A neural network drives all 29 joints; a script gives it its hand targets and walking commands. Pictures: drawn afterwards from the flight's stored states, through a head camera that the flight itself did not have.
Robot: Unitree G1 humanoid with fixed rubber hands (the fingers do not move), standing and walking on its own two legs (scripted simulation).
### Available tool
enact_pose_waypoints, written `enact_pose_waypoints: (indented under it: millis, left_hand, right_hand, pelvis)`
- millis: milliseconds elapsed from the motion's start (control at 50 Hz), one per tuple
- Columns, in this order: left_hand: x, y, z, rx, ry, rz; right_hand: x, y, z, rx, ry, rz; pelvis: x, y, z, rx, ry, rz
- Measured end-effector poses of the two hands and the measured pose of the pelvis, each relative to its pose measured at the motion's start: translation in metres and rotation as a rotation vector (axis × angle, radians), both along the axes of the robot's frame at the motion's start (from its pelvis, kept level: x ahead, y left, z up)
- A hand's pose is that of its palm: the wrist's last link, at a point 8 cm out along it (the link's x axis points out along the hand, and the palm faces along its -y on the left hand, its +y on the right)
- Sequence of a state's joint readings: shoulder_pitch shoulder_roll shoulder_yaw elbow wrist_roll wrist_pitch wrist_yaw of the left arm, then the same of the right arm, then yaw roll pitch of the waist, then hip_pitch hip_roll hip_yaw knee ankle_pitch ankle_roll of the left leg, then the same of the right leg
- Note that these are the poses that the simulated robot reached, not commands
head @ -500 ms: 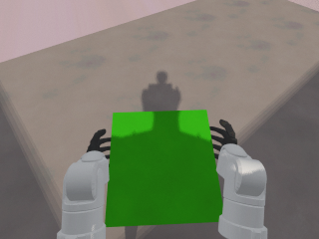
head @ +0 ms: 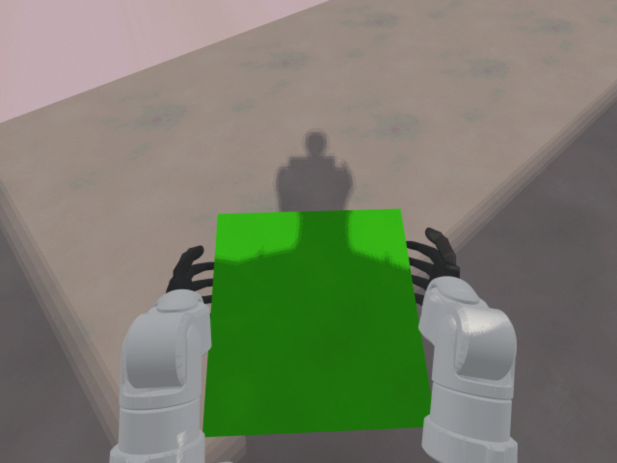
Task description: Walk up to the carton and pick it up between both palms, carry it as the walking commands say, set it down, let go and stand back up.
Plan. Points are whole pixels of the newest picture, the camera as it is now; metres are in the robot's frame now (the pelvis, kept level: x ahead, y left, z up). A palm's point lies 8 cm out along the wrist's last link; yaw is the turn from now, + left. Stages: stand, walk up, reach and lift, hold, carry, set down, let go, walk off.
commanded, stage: carry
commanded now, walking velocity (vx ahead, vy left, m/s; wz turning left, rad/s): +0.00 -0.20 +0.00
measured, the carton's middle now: (311, 328) +0.30 -0.01 -0.02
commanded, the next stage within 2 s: none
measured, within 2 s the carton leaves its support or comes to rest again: neither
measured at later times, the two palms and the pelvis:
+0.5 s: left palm (224, 372) +0.22 +0.09 +0.07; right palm (499, 338) +0.25 -0.21 +0.08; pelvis -0.06 -0.07 -0.01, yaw +0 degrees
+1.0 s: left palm (263, 435) +0.16 +0.04 +0.07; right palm (572, 389) +0.19 -0.25 +0.10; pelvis -0.12 -0.12 +0.00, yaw +1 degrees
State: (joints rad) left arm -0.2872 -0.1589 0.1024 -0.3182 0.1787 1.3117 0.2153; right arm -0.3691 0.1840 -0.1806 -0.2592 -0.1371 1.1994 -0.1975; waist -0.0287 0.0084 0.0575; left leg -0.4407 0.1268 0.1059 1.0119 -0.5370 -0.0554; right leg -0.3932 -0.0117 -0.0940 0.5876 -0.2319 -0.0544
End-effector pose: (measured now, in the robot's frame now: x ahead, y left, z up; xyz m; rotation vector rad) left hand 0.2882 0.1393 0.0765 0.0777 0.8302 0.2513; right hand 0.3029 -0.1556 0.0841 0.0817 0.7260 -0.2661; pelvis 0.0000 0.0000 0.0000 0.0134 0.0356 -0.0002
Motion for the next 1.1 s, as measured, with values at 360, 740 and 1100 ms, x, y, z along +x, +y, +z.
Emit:
enact_pose_waypoints:
  millis: [360, 740, 1100]
  left_hand:
    - [-0.052, -0.006, -0.009, -0.068, -0.014, 0.058]
    - [-0.089, -0.098, 0.000, -0.012, -0.009, 0.016]
    - [-0.141, -0.124, -0.006, -0.043, -0.011, 0.070]
  right_hand:
    - [-0.035, -0.003, 0.012, -0.068, -0.014, 0.052]
    - [-0.085, -0.098, 0.004, -0.016, -0.010, 0.015]
    - [-0.123, -0.122, 0.006, -0.040, -0.010, 0.059]
  pelvis:
    - [-0.043, -0.027, -0.003, -0.063, -0.006, 0.005]
    - [-0.087, -0.104, -0.002, -0.010, 0.006, 0.033]
    - [-0.132, -0.146, -0.005, -0.041, -0.001, 0.011]
